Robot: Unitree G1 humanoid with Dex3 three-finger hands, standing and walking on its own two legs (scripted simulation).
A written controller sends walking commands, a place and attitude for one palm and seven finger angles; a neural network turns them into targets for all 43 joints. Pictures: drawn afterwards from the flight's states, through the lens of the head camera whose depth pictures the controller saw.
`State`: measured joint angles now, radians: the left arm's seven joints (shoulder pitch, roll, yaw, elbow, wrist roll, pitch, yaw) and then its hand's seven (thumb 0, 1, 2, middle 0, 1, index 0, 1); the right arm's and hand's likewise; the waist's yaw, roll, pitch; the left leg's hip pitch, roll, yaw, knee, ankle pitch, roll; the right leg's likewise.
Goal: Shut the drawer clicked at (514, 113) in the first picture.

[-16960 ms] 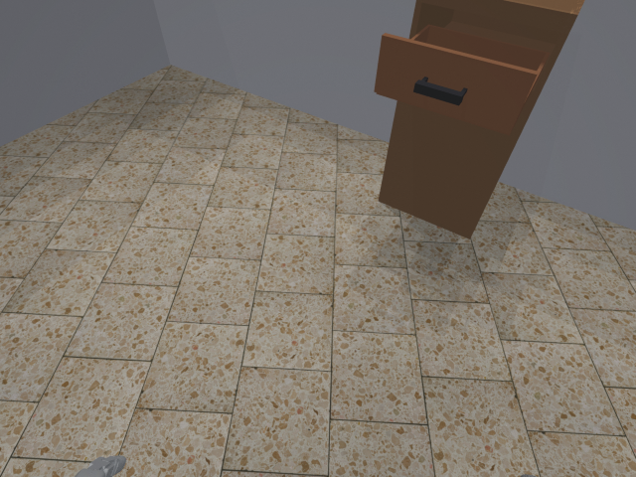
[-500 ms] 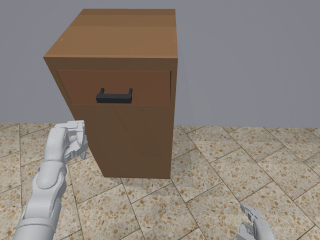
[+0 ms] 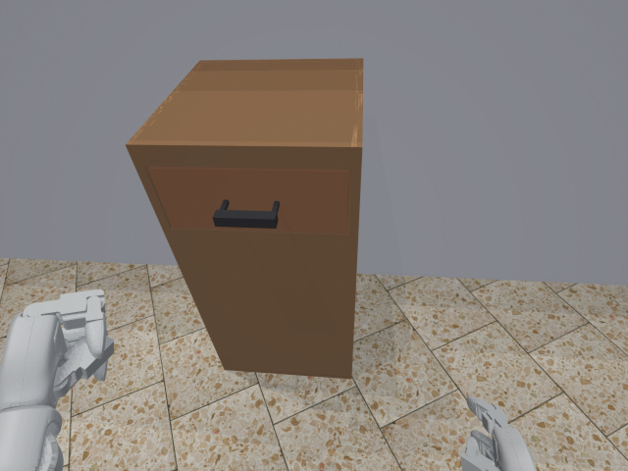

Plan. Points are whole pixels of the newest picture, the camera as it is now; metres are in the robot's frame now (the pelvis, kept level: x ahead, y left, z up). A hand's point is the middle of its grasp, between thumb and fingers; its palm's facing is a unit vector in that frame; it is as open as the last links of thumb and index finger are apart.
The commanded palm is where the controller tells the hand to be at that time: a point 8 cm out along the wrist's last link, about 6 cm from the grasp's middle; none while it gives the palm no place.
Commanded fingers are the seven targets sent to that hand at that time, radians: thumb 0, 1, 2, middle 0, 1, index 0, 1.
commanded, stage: draw the hand back to the body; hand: left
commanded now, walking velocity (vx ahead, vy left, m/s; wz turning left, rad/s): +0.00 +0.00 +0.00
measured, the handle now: (248, 212) +0.59 +0.21 -0.01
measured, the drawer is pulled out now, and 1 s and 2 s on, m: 0.00 0.00 0.00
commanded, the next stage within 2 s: step back with the hand held close in 0.24 s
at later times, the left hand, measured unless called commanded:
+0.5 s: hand (84, 350) +0.18 +0.24 +0.17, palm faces +0.39 -0.82 -0.42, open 3.2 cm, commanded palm +0.12 +0.27 +0.17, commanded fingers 0.00 0.90 0.90 -1.40 -1.60 -1.40 -1.60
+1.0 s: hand (46, 401) +0.13 +0.26 +0.15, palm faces +0.32 -0.81 -0.50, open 3.2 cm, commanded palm +0.07 +0.30 +0.17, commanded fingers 0.00 0.90 0.90 -1.40 -1.60 -1.40 -1.60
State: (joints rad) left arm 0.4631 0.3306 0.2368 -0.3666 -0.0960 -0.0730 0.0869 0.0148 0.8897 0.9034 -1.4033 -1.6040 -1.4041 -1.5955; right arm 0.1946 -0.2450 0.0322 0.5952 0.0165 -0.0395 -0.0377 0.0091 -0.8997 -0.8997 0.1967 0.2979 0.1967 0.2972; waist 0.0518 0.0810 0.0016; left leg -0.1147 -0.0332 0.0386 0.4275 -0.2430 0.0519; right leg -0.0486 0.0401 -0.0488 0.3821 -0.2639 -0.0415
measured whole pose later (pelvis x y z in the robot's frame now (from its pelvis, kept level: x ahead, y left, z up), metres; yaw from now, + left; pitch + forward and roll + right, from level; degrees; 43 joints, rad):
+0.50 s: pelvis -0.01 -0.01 +0.00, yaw +0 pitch -2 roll -1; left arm 0.54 0.35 0.34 -0.45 -0.07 -0.18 0.10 0.01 0.89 0.90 -1.41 -1.60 -1.41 -1.60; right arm 0.19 -0.24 0.01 0.59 0.01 -0.06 -0.04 0.01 -0.90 -0.90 0.20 0.30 0.20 0.30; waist 0.03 0.08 0.00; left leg -0.19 -0.01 0.03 0.48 -0.25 0.04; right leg -0.10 0.06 -0.06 0.39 -0.25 -0.05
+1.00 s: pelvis -0.06 +0.02 -0.01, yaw +0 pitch +1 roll -1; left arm 0.63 0.40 0.37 -0.58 -0.04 -0.20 0.12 0.01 0.89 0.90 -1.41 -1.60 -1.41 -1.59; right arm 0.18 -0.22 0.00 0.52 0.01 -0.02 -0.06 0.01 -0.90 -0.90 0.20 0.30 0.20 0.30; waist 0.01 0.03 0.04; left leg -0.37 -0.04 0.06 0.53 -0.19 0.09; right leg -0.32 0.02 -0.05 0.52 -0.22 -0.01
